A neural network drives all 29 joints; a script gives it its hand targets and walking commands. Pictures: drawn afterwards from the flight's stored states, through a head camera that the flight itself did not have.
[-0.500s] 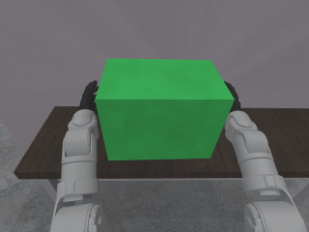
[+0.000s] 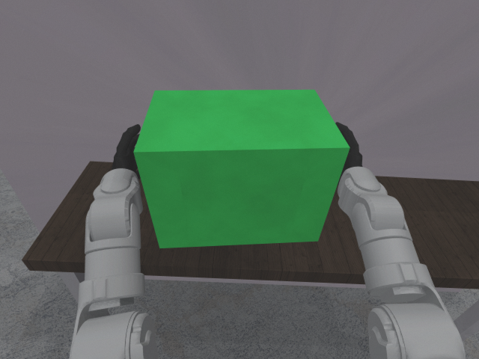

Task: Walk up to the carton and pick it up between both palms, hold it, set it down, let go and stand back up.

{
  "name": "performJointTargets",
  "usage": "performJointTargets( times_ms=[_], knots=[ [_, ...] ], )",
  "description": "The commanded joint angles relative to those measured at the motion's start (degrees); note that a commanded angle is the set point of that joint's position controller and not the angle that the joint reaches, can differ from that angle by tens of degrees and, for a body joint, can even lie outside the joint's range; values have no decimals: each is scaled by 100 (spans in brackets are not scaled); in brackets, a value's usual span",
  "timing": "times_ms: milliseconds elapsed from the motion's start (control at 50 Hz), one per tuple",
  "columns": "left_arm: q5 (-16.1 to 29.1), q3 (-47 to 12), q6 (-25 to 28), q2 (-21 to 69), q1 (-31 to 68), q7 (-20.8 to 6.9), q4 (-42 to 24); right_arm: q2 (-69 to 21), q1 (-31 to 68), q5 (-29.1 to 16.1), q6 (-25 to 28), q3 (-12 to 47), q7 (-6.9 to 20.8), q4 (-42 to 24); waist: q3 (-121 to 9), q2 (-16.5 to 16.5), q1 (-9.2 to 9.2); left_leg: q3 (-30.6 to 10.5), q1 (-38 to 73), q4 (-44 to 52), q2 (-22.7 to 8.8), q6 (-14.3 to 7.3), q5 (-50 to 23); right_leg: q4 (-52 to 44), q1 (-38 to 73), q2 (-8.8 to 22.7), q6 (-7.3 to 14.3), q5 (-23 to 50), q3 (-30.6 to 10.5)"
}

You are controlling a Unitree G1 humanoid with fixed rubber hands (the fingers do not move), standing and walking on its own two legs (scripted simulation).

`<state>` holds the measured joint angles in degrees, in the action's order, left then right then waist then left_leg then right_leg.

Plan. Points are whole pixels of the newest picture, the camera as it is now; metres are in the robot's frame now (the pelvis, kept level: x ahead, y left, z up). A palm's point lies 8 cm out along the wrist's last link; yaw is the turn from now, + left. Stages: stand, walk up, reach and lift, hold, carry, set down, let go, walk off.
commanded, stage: hold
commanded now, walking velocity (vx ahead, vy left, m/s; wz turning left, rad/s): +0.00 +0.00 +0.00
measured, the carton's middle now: (238, 167) +0.38 +0.02 +0.17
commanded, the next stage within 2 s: set down in 1.86 s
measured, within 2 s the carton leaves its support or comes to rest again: neither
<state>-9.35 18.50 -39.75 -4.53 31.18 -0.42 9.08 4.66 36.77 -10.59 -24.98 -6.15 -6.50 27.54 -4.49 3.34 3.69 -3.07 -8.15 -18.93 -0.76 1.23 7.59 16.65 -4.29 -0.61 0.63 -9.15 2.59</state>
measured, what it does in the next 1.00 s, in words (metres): stands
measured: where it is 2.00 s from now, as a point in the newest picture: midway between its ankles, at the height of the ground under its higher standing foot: outside the picture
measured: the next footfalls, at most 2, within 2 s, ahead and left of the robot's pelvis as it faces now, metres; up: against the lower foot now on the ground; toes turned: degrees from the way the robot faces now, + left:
none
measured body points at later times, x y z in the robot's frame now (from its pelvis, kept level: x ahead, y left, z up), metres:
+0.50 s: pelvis +0.00 +0.00 +0.00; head -0.04 +0.02 +0.45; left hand +0.38 +0.19 +0.18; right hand +0.38 -0.18 +0.18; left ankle +0.03 +0.13 -0.75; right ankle +0.00 -0.11 -0.75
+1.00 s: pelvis +0.00 +0.01 +0.00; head -0.04 +0.03 +0.45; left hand +0.38 +0.17 +0.18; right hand +0.36 -0.19 +0.18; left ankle +0.03 +0.13 -0.75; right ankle +0.00 -0.11 -0.75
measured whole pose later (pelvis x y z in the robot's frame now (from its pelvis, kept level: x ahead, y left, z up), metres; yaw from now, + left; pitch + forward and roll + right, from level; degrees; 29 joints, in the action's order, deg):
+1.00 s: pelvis +0.00 +0.01 +0.00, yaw -2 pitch -4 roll -1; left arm -9.3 16.1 -39.6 -1.8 28.6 1.3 3.3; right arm 8.5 32.0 -13.7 -24.2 -3.5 -6.6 20.9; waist -2.7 0.8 5.2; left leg -1.5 -7.3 -20.4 -1.0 0.6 9.1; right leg 16.2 -3.1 -0.7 -0.1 -9.0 1.0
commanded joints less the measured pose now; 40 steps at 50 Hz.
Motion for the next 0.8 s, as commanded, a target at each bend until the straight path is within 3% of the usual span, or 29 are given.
performJointTargets(
  times_ms=[0,20,60,100,160,220,260,300,380,400,420,460,520,580,600,640,700,720,740,780],
  knots=[
    [1155,-3462,619,3071,4871,-862,-1542,-2695,4689,-702,495,2093,814,-2309,-2900,-1007,362,271,1380,-95,281,215,-1646,-111,450,-261,-98,1490,19],
    [1211,-3587,632,3128,4713,-820,-1763,-2661,4531,-842,492,2220,789,-2399,-2962,-981,380,224,1597,-227,262,277,-2122,-40,504,-335,-102,1870,1],
    [1157,-3508,561,2937,4383,-800,-1710,-2535,4499,-928,463,2356,739,-2579,-2851,-908,357,204,1477,-317,280,296,-2251,-31,655,-348,-154,2002,9],
    [956,-3327,480,2846,4313,-800,-1405,-2461,4308,-839,360,2233,756,-2125,-2220,-993,288,254,1139,-34,271,262,-1422,-169,455,-310,-139,1245,-17],
    [873,-3054,418,2864,4323,-816,-1128,-2572,4647,-753,384,2244,901,-2107,-2003,-596,43,291,702,253,255,46,-752,-234,326,-237,-124,687,4],
    [993,-3088,526,2909,4595,-720,-1472,-2752,5024,-828,540,2455,1010,-2495,-2705,-422,-249,298,886,131,241,-35,-1327,-152,392,-274,-126,1042,2],
    [1027,-3028,535,2935,4493,-670,-1287,-2838,5274,-903,594,2596,970,-2791,-2927,-231,-330,346,1013,-13,291,-67,-1597,-81,560,-296,-192,1518,-30],
    [1041,-3144,513,2872,4445,-642,-1519,-2812,5037,-946,568,2674,924,-2737,-3082,-316,-279,324,1240,-42,305,-50,-1648,-72,631,-304,-198,1655,-76],
    [863,-2755,338,2697,4349,-774,-900,-2854,5045,-809,409,2449,891,-2139,-2222,-17,-325,445,730,231,332,-195,-764,-227,461,-192,-219,937,-103],
    [898,-2835,326,2736,4461,-819,-943,-2907,4814,-743,365,2320,889,-1843,-2175,-165,-192,478,726,303,328,-186,-660,-257,447,-203,-211,874,-99],
    [861,-2792,296,2765,4379,-849,-993,-2831,4767,-715,351,2322,892,-1858,-2080,-142,-243,459,789,346,325,-182,-760,-268,405,-205,-191,949,-103],
    [986,-2926,316,2816,4477,-914,-1060,-2927,4960,-781,388,2410,858,-2119,-2486,-157,-171,435,781,206,367,-160,-981,-199,530,-196,-198,1231,-136],
    [1052,-3095,435,2891,4498,-916,-1268,-2845,4958,-883,456,2421,769,-2532,-3019,-446,-28,362,1189,-30,348,-17,-1652,-82,718,-241,-214,1947,-107],
    [1066,-3170,459,2845,4365,-906,-1455,-2743,4519,-862,401,2310,673,-2364,-2752,-515,189,334,1257,-130,355,116,-1795,-46,785,-279,-219,2068,-61],
    [1044,-3249,437,2854,4302,-916,-1535,-2669,4326,-842,363,2245,663,-2211,-2585,-680,280,325,1322,-102,324,170,-1816,-80,719,-275,-190,1989,-62],
    [1110,-3279,420,2838,4379,-958,-1498,-2641,4394,-775,328,2186,674,-2293,-2527,-618,359,323,1222,-41,323,172,-1414,-164,540,-299,-184,1473,-20],
    [1187,-3469,498,2886,4669,-932,-1653,-2737,4501,-719,358,2130,722,-2263,-2463,-804,361,256,992,35,349,182,-1231,-174,355,-257,-131,1291,-24],
    [1172,-3519,499,2942,4577,-898,-1635,-2677,4316,-722,369,2071,729,-2229,-2448,-958,433,270,1091,-6,308,188,-1352,-178,280,-251,-125,1318,-52],
    [1139,-3512,501,2923,4578,-864,-1653,-2658,4339,-720,381,2125,750,-2193,-2433,-901,370,245,1066,-8,271,214,-1439,-179,342,-269,-109,1301,-13],
    [1095,-3547,488,2969,4503,-827,-1679,-2594,4163,-725,368,2137,788,-2123,-2323,-1065,409,231,1207,-34,258,272,-1522,-183,299,-295,-79,1301,19]
  ],
)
